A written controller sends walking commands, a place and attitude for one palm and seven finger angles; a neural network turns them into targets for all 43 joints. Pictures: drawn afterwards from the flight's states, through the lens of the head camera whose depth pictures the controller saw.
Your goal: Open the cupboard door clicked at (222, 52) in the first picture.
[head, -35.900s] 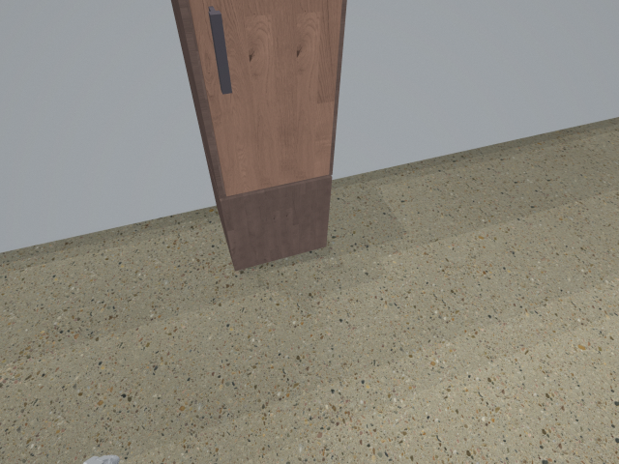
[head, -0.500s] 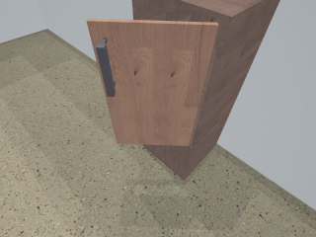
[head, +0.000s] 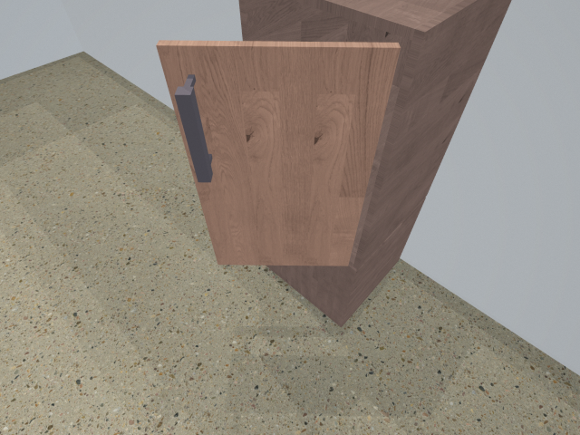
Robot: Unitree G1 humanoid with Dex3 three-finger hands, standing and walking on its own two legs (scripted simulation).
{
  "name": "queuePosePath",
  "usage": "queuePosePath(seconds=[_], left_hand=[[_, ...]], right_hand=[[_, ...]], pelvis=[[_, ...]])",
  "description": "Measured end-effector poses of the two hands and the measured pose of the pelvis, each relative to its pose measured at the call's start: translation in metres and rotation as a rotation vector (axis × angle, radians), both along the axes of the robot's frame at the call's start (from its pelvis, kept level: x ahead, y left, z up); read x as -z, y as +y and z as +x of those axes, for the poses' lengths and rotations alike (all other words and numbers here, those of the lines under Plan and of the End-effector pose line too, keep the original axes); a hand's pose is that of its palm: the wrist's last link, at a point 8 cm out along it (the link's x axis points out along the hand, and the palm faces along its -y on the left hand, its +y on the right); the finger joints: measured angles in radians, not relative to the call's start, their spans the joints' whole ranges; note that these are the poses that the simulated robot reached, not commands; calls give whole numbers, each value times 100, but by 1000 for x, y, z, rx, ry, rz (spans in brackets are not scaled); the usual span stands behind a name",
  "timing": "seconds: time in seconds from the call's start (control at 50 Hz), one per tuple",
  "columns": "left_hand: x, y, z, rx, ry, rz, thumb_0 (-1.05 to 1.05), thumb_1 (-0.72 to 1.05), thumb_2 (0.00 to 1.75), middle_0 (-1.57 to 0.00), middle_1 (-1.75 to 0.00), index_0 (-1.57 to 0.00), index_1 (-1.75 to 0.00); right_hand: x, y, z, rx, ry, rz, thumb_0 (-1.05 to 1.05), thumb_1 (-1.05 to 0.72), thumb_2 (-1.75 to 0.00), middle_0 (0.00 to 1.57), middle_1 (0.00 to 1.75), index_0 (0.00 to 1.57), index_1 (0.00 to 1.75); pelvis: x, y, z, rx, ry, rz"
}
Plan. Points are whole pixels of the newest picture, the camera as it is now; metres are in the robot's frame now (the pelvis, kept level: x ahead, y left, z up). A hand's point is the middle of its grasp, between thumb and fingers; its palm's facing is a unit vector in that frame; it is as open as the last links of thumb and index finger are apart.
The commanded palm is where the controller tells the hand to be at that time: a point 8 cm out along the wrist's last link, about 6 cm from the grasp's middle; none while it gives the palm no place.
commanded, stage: look again from close up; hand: left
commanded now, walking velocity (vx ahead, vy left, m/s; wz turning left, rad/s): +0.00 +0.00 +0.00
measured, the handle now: (198, 131) +0.55 +0.20 +0.12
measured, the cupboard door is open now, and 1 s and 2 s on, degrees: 42 42 42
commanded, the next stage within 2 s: raise the hand with hooked fingers in 0.44 s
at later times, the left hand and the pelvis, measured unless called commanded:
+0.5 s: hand out of the picture +0.07 +0.17 -0.17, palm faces +0.00 -0.97 -0.23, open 7.4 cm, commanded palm none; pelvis +0.03 -0.02 +0.00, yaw +0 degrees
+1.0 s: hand (158, 409) +0.16 +0.18 -0.03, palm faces +0.17 -0.99 -0.03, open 8.8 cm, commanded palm +0.15 +0.24 -0.01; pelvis -0.02 -0.06 -0.07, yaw +3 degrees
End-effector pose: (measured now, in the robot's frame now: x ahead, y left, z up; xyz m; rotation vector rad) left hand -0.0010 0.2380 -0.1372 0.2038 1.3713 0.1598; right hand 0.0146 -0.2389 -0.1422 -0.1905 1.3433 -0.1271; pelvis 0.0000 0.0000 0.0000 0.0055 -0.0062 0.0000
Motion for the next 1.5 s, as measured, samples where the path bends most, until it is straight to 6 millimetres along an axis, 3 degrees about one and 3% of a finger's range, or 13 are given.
queuePosePath(seconds=[0.34,0.56,0.6,0.64,0.7,0.74,0.82,0.94,1.04,1.22,1.32,1.4,1.5], left_hand=[[3,-22,52,22,-74,-20,0,91,90,-20,-30,-20,-30],[1,-22,61,17,-86,7,0,91,90,-20,-30,-20,-30],[-21,-19,86,-82,-266,12,1,91,90,-20,-31,-20,-30],[-62,-17,121,-103,-552,47,1,90,89,-20,-31,-20,-31],[-117,-18,165,-99,-929,47,1,87,88,-20,-33,-20,-33],[-139,-20,183,-53,-1136,24,1,84,87,-20,-35,-20,-34],[-143,-26,185,111,-1381,-54,0,77,84,-21,-40,-21,-39],[-109,-12,143,81,-1308,-115,0,63,78,-22,-48,-22,-47],[-121,-1,131,41,-1353,-57,1,52,73,-23,-55,-23,-55],[-153,11,175,155,-1339,-132,1,31,65,-24,-69,-24,-68],[-168,23,185,131,-1337,-115,1,19,60,-25,-76,-25,-76],[-177,30,187,130,-1358,-103,0,10,56,-26,-82,-26,-82],[-185,37,191,131,-1374,-102,0,-2,51,-27,-90,-27,-89]], right_hand=[[-1,-7,34,5,-35,8,1,-90,-90,20,30,20,30],[-2,-19,52,1,-54,-2,1,-90,-90,20,30,20,30],[-9,-23,60,2,-146,-17,1,-90,-90,20,30,20,30],[-17,-27,76,-6,-289,-30,1,-90,-90,20,30,20,30],[-25,-34,104,-34,-463,-33,1,-90,-90,20,30,20,30],[-28,-40,123,-54,-554,-35,1,-90,-90,20,30,20,30],[-32,-53,159,-104,-715,-44,1,-90,-90,20,30,20,30],[-39,-62,188,-154,-851,-73,1,-90,-90,20,30,20,30],[-34,-53,180,-196,-829,-79,1,-90,-90,20,30,20,30],[-20,-35,126,-133,-689,-39,2,-90,-90,20,30,20,30],[-24,-33,102,-92,-651,-44,2,-90,-90,20,30,20,30],[-28,-33,96,-93,-639,-63,2,-90,-90,20,30,20,30],[-38,-30,104,-110,-663,-85,2,-90,-90,20,30,20,30]], pelvis=[[-1,-16,20,5,1,1],[-1,-24,28,3,5,-3],[0,-26,27,-5,9,2],[2,-28,27,-18,16,14],[9,-32,20,-43,47,12],[17,-37,12,-41,86,9],[42,-48,-4,-29,165,13],[66,-58,-18,-42,182,4],[67,-60,-23,-62,162,-25],[51,-52,-26,-53,135,-38],[41,-41,-22,-36,128,-30],[36,-33,-20,-33,119,-30],[32,-24,-18,-35,100,-32]])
